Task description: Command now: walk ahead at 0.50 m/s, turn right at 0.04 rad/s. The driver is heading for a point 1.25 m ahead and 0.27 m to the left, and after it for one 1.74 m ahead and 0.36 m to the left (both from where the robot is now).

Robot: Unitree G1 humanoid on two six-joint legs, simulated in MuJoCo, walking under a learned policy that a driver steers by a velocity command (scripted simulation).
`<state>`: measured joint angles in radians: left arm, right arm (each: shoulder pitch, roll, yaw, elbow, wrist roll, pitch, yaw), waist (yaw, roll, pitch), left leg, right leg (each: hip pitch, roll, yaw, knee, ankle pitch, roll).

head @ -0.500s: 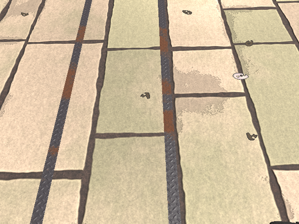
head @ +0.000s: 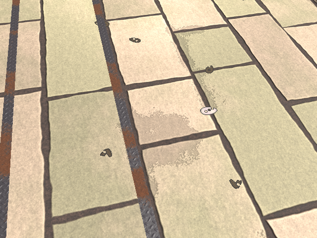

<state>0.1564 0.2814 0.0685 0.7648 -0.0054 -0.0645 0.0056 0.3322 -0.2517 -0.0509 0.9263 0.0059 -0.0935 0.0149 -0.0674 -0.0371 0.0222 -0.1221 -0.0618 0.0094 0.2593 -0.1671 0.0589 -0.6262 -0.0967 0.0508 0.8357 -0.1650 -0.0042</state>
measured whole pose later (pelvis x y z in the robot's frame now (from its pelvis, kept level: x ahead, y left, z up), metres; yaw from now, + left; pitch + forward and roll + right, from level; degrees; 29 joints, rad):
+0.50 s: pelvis +0.26 -0.05 +0.00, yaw +13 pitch +1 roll -2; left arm 0.29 0.27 0.08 0.87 0.01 -0.09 0.00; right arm 0.18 -0.32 -0.08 0.80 0.03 -0.03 0.00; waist 0.05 0.05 0.02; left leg -0.68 0.11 -0.05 0.97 -0.15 0.00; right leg -0.08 0.02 -0.16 0.26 -0.19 -0.02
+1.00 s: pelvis +0.50 +0.10 +0.00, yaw +28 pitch +1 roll +0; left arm 0.12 0.31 0.07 0.79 0.00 -0.09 0.00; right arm 0.30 -0.26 -0.06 0.76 0.00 -0.06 0.01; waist -0.04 -0.04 0.04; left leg -0.15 -0.10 -0.03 0.31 -0.17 0.10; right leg -0.68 -0.13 0.04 0.91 -0.12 0.03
